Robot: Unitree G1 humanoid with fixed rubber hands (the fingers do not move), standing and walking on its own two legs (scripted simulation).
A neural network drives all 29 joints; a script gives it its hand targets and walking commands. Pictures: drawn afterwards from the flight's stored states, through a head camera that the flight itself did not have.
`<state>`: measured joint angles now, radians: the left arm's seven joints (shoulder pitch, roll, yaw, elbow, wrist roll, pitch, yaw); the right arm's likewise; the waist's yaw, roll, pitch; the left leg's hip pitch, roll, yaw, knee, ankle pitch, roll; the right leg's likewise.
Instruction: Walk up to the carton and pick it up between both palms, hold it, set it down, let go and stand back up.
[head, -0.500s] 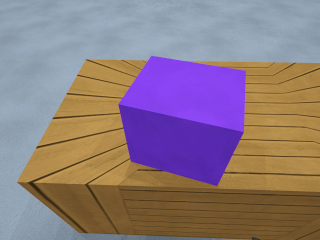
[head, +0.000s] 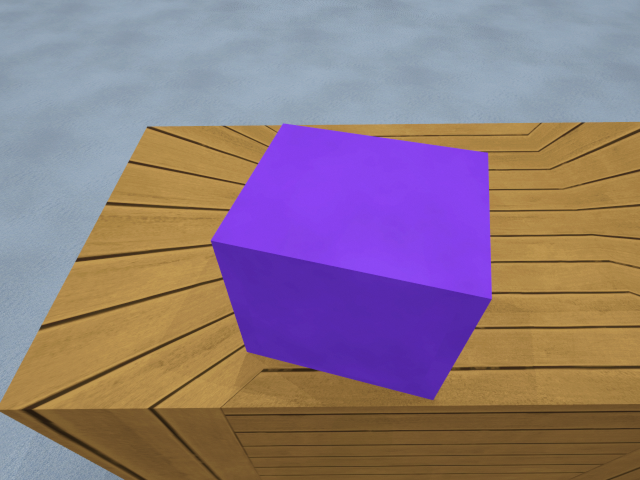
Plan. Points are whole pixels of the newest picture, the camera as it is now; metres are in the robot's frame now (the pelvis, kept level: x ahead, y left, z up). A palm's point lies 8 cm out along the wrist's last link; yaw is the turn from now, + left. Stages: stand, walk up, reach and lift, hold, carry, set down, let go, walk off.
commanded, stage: walk up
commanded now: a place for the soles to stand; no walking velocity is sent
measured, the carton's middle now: (357, 260) +0.43 -0.04 +0.02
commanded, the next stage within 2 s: none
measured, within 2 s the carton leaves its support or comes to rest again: neither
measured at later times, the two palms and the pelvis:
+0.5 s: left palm out of the picture +0.13 +0.30 -0.11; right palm out of the picture +0.08 -0.22 -0.09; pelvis +0.02 +0.04 +0.00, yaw -1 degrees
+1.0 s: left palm out of the picture +0.09 +0.29 -0.11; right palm out of the picture +0.07 -0.24 -0.10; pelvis -0.01 +0.02 -0.01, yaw +3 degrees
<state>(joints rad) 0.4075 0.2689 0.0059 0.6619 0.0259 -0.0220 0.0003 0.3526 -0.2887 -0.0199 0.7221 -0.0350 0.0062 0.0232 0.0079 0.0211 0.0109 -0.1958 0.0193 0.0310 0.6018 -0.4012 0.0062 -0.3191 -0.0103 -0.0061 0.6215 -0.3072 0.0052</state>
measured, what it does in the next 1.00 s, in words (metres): steps on the spot: right foot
